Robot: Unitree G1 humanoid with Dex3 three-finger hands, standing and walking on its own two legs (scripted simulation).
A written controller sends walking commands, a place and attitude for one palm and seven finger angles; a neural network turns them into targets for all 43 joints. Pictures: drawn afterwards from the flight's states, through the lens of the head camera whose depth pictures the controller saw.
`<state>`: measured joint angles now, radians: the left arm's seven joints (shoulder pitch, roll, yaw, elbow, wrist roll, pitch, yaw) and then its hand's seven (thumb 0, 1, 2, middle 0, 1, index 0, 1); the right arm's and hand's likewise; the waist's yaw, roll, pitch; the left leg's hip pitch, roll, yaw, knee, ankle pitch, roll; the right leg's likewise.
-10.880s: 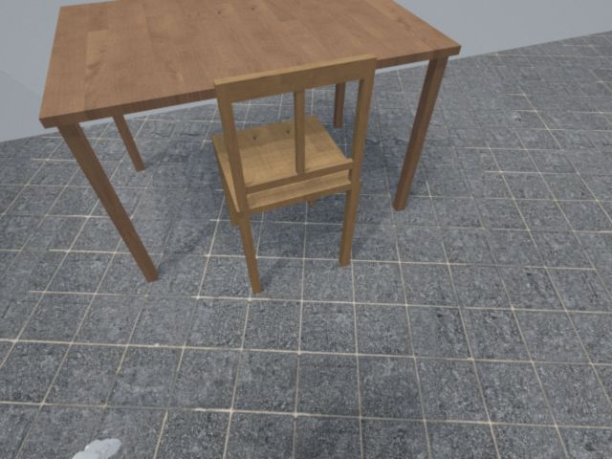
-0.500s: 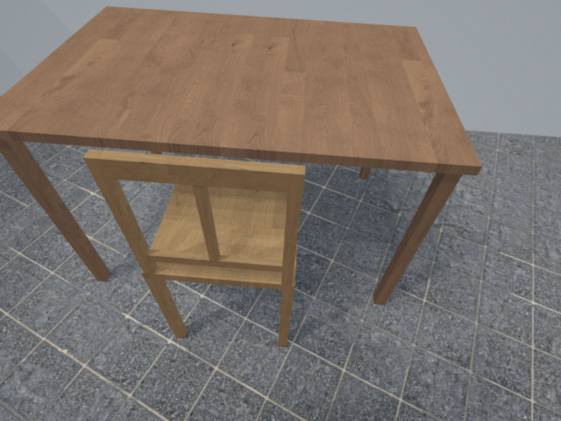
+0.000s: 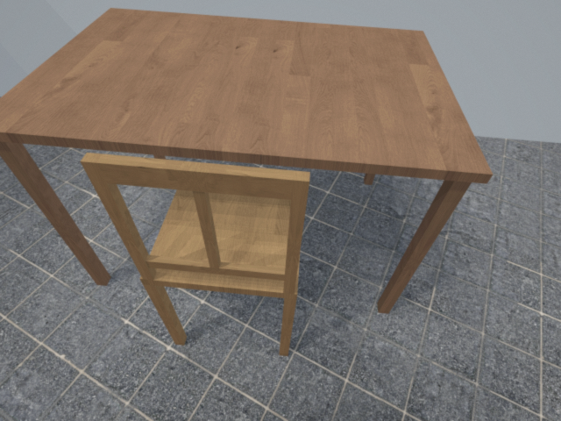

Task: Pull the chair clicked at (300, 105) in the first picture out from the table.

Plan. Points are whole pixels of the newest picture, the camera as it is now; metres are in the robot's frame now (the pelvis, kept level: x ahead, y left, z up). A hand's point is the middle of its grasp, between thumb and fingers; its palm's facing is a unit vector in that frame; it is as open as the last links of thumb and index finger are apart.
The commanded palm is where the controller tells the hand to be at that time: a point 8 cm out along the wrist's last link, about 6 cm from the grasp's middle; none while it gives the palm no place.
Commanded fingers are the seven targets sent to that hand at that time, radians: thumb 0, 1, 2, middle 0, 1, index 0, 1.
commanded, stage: come to a stop and stand still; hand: left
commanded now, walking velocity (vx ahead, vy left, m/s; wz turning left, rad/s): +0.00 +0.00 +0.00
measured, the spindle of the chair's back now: (208, 231) +0.48 +0.18 -0.09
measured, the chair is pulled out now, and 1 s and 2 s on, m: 0.00 0.00 0.00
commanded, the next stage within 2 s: look again from close up in 1.14 s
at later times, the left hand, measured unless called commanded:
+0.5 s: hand out of the picture +0.07 +0.20 -0.16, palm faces +0.02 -0.97 -0.26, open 7.3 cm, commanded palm none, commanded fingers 0.00 0.90 0.90 -0.20 -0.30 -0.20 -0.30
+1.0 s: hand out of the picture +0.01 +0.19 -0.15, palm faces -0.04 -0.97 -0.24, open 7.4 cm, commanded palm none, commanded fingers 0.00 0.90 0.90 -0.20 -0.30 -0.20 -0.30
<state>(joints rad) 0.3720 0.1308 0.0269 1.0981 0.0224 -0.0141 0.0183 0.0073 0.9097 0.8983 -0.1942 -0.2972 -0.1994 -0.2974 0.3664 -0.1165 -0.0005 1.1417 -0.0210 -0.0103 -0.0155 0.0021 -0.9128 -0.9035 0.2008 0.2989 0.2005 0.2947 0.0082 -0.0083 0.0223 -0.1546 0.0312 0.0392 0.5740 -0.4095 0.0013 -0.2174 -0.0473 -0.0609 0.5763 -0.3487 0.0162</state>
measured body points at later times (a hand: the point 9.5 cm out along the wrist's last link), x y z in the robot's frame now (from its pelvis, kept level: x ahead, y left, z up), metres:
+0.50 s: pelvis +0.03 +0.01 +0.01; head +0.06 +0.00 +0.46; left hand +0.07 +0.25 -0.14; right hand +0.04 -0.22 -0.15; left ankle -0.06 +0.11 -0.72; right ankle +0.00 -0.12 -0.72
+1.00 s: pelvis -0.03 +0.01 +0.01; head -0.03 -0.01 +0.46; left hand +0.01 +0.24 -0.14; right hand -0.02 -0.22 -0.16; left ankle -0.06 +0.12 -0.73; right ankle +0.00 -0.12 -0.73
